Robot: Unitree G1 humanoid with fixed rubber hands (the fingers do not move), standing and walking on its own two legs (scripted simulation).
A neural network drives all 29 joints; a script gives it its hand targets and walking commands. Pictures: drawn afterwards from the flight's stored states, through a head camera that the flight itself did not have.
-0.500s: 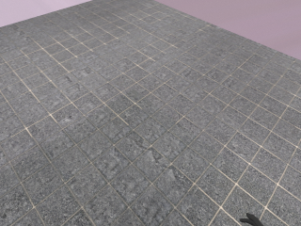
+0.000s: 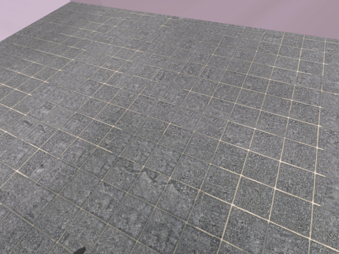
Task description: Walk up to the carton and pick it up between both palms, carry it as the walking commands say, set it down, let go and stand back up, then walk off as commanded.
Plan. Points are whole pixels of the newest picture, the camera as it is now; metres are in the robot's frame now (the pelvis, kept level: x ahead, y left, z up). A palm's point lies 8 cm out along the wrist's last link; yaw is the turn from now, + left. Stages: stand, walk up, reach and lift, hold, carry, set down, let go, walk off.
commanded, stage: walk up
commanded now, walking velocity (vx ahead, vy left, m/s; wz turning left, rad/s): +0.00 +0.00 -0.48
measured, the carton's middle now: out of the picture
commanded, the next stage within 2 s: none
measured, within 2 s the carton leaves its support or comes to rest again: neither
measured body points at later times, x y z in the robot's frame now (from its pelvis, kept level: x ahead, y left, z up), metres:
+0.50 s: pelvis +0.00 +0.04 +0.00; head +0.05 +0.06 +0.45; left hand +0.15 +0.29 -0.15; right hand +0.04 -0.25 -0.11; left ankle +0.02 +0.15 -0.74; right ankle -0.05 -0.08 -0.67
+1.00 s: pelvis -0.02 +0.00 +0.01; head +0.00 -0.04 +0.45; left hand +0.17 +0.21 -0.11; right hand -0.04 -0.29 -0.13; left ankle +0.05 +0.15 -0.67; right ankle -0.06 -0.07 -0.74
